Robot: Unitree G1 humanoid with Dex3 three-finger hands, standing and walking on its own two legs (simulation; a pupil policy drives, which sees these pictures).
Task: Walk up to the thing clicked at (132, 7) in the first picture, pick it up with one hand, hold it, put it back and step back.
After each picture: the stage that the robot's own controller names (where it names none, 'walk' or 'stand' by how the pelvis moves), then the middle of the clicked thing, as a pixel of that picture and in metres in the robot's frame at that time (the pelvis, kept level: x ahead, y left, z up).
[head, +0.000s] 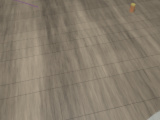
stand; (132, 7) +2.11 -0.72 -0.72
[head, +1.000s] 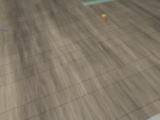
walk; (103, 18) +2.07 -0.16 -0.69
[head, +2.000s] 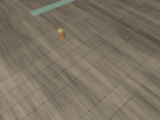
walk; (61, 34) +1.45 +0.31 -0.71
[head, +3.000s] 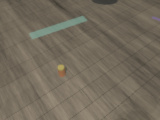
walk; (61, 70) +0.92 +0.27 -0.71
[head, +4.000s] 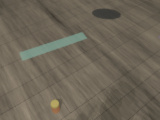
walk; (55, 106) +0.56 +0.22 -0.69
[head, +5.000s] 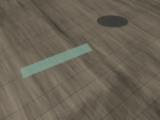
stand; out of the picture +0.36 +0.22 -0.70
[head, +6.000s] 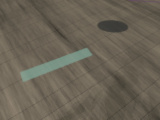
stand; out of the picture +0.34 +0.21 -0.72
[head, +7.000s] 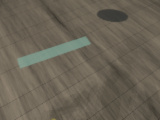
stand; out of the picture +0.38 +0.20 -0.71
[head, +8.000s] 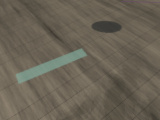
stand; out of the picture +0.36 +0.23 -0.73
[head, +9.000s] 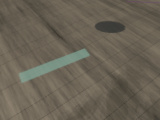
stand; out of the picture +0.36 +0.23 -0.73
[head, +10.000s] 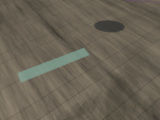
stand; out of the picture +0.35 +0.23 -0.73
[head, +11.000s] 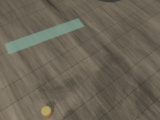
go down; (47, 112) +0.39 +0.22 -0.65
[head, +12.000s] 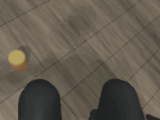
go down; (18, 61) +0.43 +0.27 -0.30
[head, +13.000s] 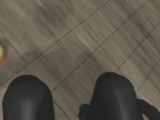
close in; out of the picture +0.42 +0.29 -0.26
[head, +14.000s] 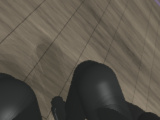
close; out of the picture +0.41 +0.31 -0.22
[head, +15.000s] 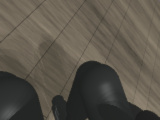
lift; out of the picture +0.39 +0.30 -0.22
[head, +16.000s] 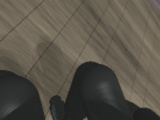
lift; out of the picture +0.38 +0.29 -0.23
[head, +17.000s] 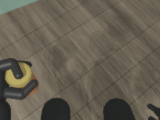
lift; (24, 80) +0.33 +0.21 -0.02
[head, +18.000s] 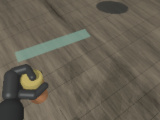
hold; (35, 87) +0.33 +0.18 +0.00
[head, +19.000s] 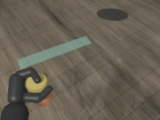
hold; (40, 90) +0.33 +0.17 +0.00
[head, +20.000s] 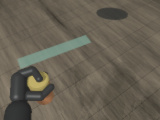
crouch; (41, 88) +0.33 +0.17 +0.00
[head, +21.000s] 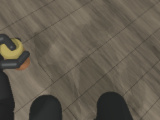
crouch; (16, 55) +0.43 +0.23 -0.08
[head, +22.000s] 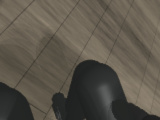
lower; out of the picture +0.42 +0.31 -0.23
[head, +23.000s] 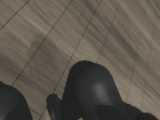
lower; out of the picture +0.42 +0.32 -0.23
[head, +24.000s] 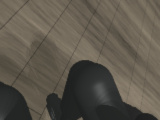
lower; out of the picture +0.42 +0.32 -0.23
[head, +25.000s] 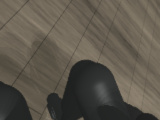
lower; out of the picture +0.42 +0.32 -0.23
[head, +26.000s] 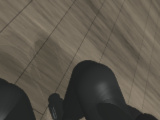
loosen; out of the picture +0.42 +0.32 -0.23
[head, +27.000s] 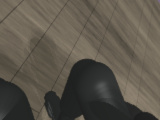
withdraw; out of the picture +0.41 +0.31 -0.23
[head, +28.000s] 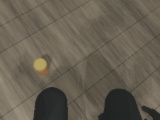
walk; (41, 67) +0.45 +0.23 -0.40
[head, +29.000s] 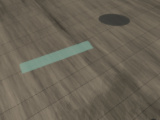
stand; out of the picture +0.38 +0.19 -0.66
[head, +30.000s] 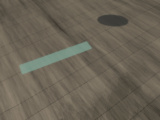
stand; out of the picture +0.40 +0.20 -0.67
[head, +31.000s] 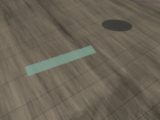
stand; out of the picture +0.40 +0.18 -0.71
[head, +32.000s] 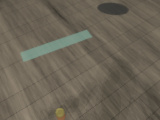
walk; (60, 114) +0.44 +0.17 -0.70
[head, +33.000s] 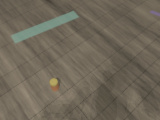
walk; (54, 84) +0.64 +0.23 -0.70
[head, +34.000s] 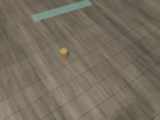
walk; (64, 54) +0.98 +0.22 -0.69
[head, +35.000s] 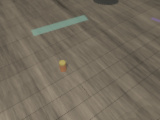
stand; (62, 66) +1.00 +0.22 -0.71
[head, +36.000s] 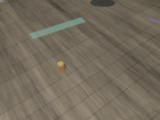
stand; (61, 67) +1.03 +0.25 -0.73
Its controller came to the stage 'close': yes
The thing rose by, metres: 0.71
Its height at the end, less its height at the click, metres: +0.00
